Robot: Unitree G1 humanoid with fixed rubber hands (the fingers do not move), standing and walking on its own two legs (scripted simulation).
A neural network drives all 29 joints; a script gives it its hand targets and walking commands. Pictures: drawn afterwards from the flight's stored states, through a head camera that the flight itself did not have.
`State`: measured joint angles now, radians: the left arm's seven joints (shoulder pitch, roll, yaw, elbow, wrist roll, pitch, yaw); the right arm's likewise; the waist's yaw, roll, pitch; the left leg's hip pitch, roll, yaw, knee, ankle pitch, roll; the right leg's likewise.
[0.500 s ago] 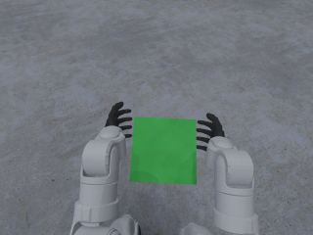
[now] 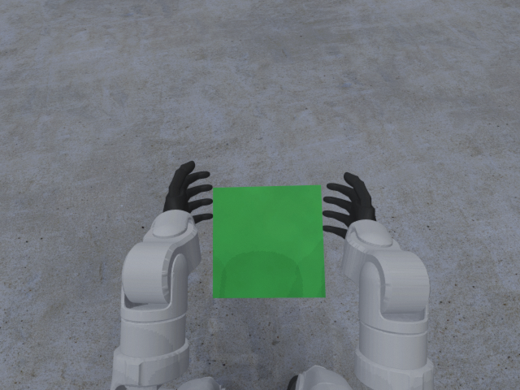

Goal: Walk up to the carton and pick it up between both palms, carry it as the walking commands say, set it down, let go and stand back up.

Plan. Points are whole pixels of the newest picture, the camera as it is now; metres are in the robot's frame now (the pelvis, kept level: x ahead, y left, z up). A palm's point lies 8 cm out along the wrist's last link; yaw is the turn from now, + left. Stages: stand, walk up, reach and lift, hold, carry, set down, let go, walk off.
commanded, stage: carry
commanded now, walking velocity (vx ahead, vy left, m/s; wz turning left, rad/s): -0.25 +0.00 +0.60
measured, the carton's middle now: (269, 240) +0.33 -0.02 -0.01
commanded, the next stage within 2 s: none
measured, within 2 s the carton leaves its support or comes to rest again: neither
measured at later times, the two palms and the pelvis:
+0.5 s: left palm out of the picture +0.10 +0.14 +0.09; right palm (345, 347) +0.16 -0.09 +0.08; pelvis -0.16 -0.06 +0.01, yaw +17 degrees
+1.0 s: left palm out of the picture -0.18 +0.15 +0.09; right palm out of the picture -0.04 -0.04 +0.09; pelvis -0.35 -0.13 +0.00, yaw +34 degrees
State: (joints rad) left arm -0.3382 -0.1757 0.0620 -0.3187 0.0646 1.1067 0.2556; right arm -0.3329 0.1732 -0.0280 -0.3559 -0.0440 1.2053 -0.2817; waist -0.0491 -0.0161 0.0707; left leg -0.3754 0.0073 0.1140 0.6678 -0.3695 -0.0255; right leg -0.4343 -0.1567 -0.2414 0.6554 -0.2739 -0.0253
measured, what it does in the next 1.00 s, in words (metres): walks backwards, turning left: left foot, then right foot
